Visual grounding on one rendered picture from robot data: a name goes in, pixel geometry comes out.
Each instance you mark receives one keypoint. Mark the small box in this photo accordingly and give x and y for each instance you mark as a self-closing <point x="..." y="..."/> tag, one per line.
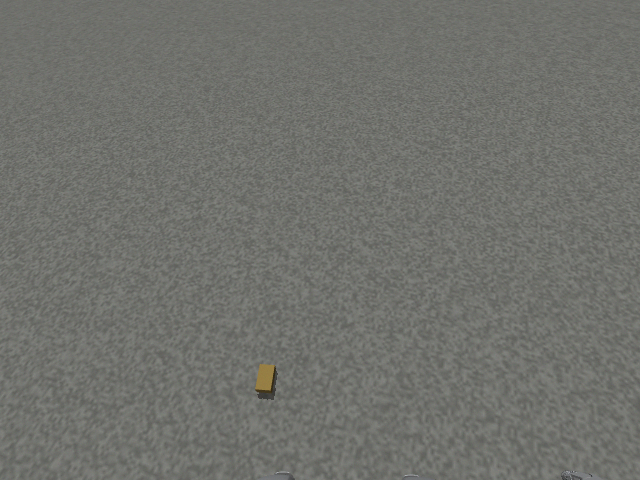
<point x="265" y="378"/>

